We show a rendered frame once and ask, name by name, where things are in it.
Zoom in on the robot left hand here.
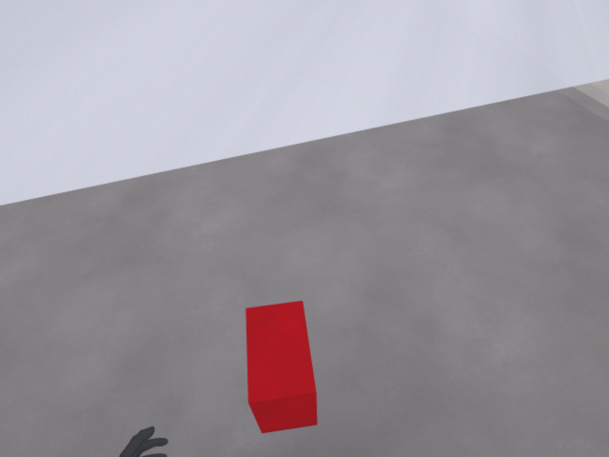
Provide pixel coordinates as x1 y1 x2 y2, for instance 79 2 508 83
120 427 168 457

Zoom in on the carton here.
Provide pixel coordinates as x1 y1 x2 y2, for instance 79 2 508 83
246 301 317 433

